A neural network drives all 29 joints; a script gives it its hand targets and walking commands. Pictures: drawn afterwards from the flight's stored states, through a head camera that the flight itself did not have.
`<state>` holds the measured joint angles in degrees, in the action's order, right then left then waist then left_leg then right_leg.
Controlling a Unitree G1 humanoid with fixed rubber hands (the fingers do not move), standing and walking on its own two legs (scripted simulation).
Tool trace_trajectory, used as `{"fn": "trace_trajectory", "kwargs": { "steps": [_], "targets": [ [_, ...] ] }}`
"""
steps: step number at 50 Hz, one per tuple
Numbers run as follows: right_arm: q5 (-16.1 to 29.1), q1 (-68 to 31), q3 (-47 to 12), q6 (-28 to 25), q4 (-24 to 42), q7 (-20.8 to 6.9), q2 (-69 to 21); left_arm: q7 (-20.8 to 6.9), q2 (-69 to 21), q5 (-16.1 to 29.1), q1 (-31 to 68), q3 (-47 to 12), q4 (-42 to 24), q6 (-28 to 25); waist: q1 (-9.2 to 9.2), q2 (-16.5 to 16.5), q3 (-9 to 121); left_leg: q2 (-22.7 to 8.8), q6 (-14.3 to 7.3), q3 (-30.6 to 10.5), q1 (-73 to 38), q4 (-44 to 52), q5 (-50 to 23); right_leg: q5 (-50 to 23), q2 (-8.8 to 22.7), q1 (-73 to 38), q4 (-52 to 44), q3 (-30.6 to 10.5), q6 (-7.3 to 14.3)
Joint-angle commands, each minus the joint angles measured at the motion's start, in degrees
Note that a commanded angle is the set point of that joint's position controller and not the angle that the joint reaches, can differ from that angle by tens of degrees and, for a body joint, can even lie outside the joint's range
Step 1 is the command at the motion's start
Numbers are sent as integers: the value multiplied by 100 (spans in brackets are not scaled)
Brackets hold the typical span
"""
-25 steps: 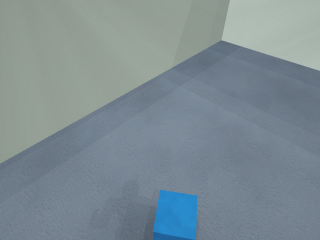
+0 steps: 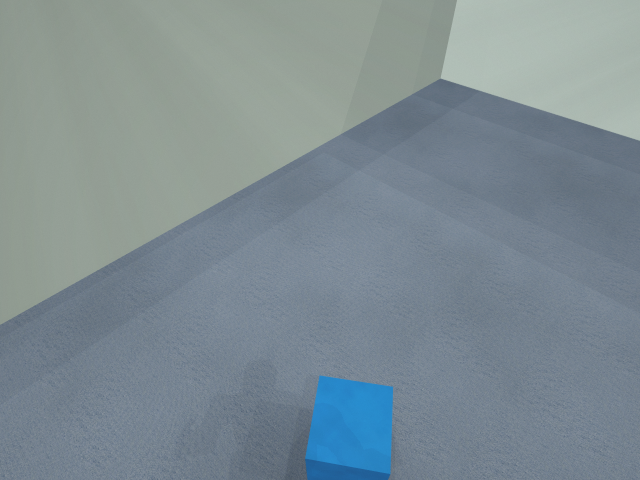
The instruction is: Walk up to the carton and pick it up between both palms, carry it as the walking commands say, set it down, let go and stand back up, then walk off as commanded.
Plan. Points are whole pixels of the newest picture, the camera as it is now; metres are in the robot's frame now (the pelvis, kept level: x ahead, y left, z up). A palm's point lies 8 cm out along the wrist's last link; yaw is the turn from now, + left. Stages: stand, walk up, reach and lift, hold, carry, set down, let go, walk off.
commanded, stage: stand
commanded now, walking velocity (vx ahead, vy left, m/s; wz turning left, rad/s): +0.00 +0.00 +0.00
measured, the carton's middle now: (349, 437) +0.42 -0.06 -0.66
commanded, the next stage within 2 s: walk off in 0.26 s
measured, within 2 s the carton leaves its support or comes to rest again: neither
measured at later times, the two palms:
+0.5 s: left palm out of the picture +0.09 +0.31 -0.10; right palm out of the picture +0.09 -0.31 -0.11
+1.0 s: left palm out of the picture +0.02 +0.20 -0.13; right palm out of the picture +0.00 -0.33 -0.14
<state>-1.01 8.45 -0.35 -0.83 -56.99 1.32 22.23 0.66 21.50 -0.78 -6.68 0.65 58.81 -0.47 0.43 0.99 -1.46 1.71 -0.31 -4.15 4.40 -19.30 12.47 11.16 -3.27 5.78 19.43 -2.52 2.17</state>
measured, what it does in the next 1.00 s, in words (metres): lifts its right foot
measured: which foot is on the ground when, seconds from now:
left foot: down 0.00-0.76, up 0.78-1.00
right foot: down 0.00-1.00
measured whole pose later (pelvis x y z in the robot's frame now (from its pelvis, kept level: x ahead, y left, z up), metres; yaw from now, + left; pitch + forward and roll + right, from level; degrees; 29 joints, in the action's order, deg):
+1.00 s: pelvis -0.03 -0.05 +0.00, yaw -4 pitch -1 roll +0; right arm -0.4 9.9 0.0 3.1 -60.3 2.0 16.6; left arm 2.1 13.5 -1.2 -11.9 -0.5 62.2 1.6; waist -0.4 1.5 -2.2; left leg 0.0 -0.1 -0.5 11.4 -33.0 23.9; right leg 12.4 -2.6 11.1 24.5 -1.6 2.4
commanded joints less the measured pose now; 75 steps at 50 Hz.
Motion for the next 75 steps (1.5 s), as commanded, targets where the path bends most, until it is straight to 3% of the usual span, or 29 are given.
{"fn": "trace_trajectory", "kwargs": {
  "steps": [1,22,25,27,28,29,30,31,32,33,34,35,36,37,38,39,40,41,42,45,48,50,51,52,53,54,58,65,75],
  "targets": [
    [4,-168,175,-58,226,21,929,23,993,5,223,173,-223,-59,2,-76,143,-730,-80,-559,161,240,-905,-860,881,-43,-289,-753,-19],
    [17,-199,177,-66,82,7,967,20,1042,23,263,154,-69,-76,-5,-78,169,-757,-98,-537,117,300,-967,-967,906,-71,-328,-761,-2],
    [-7,-103,94,107,135,-20,659,62,663,96,-194,98,236,147,-51,-140,122,-974,-184,-574,126,-12,-1582,-1606,747,188,-51,-581,-62],
    [-53,85,216,190,177,26,1001,108,845,98,-275,194,280,275,-183,26,278,-1336,-361,-781,95,-292,-2221,-1938,669,407,551,-429,-105],
    [-58,141,270,224,197,54,1134,119,850,92,-264,213,253,322,-246,230,320,-1611,-531,-1041,33,-307,-2520,-1688,557,697,893,-347,-149],
    [-58,109,268,262,215,82,1115,121,719,86,-274,199,215,354,-238,550,391,-1873,-770,-1267,116,-177,-2571,-825,405,860,1313,-277,-197],
    [-81,-62,242,291,276,114,1029,121,612,66,-319,200,195,385,-182,910,402,-2180,-1069,-1474,409,16,-2529,601,233,929,1927,-181,-215],
    [-123,-173,201,298,335,137,890,124,600,41,-308,219,169,415,-182,1014,357,-2402,-1340,-1589,697,144,-2543,1688,180,1038,2772,-170,-228],
    [-144,-249,178,290,337,152,790,116,578,31,-357,227,168,433,-114,800,279,-2402,-1433,-1412,863,152,-2622,2013,220,1094,3293,-265,-266],
    [-150,-379,170,288,319,164,753,103,483,28,-430,212,158,431,3,667,170,-2192,-1282,-1088,907,98,-2449,1996,348,1138,3109,-310,-285],
    [-158,-504,162,295,288,164,729,88,356,16,-506,179,152,406,100,691,75,-1868,-1001,-776,846,-8,-2175,1837,518,1106,2400,-223,-288],
    [-148,-510,166,311,253,144,730,80,272,-4,-621,163,194,367,86,789,68,-1547,-805,-574,727,-201,-2071,1450,435,957,1699,50,-301],
    [-112,-415,187,342,199,120,774,78,213,-16,-835,157,266,331,100,829,113,-1315,-660,-418,698,-427,-1903,757,300,653,903,257,-293],
    [-78,-239,203,364,149,95,752,92,251,-33,-914,164,274,291,74,684,102,-1202,-441,-361,894,-586,-1523,-135,310,233,75,164,-261],
    [-79,59,186,361,133,54,530,117,500,-78,-873,207,198,224,-86,-171,219,-806,-211,-62,1210,-1175,-693,-914,922,-206,-335,-668,-237],
    [-20,223,63,359,251,36,70,119,997,-41,-615,263,62,210,-292,-1394,289,-214,14,315,1645,-1474,1244,-1720,1905,9,-543,-1869,279],
    [24,109,113,433,127,93,189,70,811,-66,-787,203,97,184,-39,-1171,361,-275,16,146,1020,-2177,2270,-1980,2127,557,-445,-1897,722],
    [36,97,114,476,94,104,163,70,654,-82,-645,157,77,164,-122,-1091,244,-252,-24,121,1077,-2542,2242,-1698,2009,641,-424,-1849,823],
    [36,22,134,476,44,98,156,97,489,-69,-506,117,68,153,-156,-823,50,-281,-43,94,1265,-2766,2021,-1504,1799,630,-400,-1634,769],
    [19,144,135,398,-66,47,17,161,341,-65,-551,82,112,143,-165,-864,174,-272,-22,251,1396,-2495,1731,-2197,1469,139,-162,-1167,649],
    [83,267,111,362,-187,70,-165,178,190,-50,-658,40,221,170,-90,-922,218,-188,40,344,1049,-1540,1388,-1815,1391,52,-110,-1124,617],
    [74,550,76,341,-348,110,-288,182,125,-8,-638,32,291,202,-182,-783,154,-197,-2,378,429,-253,367,-1294,1308,291,-57,-1083,480],
    [17,727,65,314,-434,135,-291,170,56,27,-685,26,326,209,-205,-645,125,-342,-42,221,-49,250,-281,-855,1250,594,-82,-1102,314],
    [-82,830,92,268,-441,161,-88,138,-42,52,-744,18,299,185,-153,-321,99,-805,-144,-294,-372,356,-472,-404,1098,983,-41,-1044,130],
    [-72,440,89,237,-357,141,78,112,-221,110,-907,-1,335,183,136,208,-160,-1033,-304,-616,216,368,-155,155,675,907,-249,-721,35],
    [-44,332,87,204,-344,89,49,110,-156,71,-867,26,412,185,108,361,-360,-1056,-376,-651,843,442,217,65,607,387,-265,-602,24],
    [25,581,43,103,-459,85,-222,85,-124,16,-866,55,523,113,57,233,-303,-751,-204,-297,703,434,61,-489,741,133,-177,-600,40],
    [13,890,35,96,-566,82,-363,93,-310,32,-897,-4,656,63,-33,-57,-272,-726,-217,-228,401,294,-66,-383,733,409,-259,-566,-15],
    [29,1087,21,80,-660,91,-502,129,-421,36,-1131,-42,775,35,-46,-99,-248,-700,-234,-171,301,196,-445,-740,748,426,-122,-517,-35]
  ]
}}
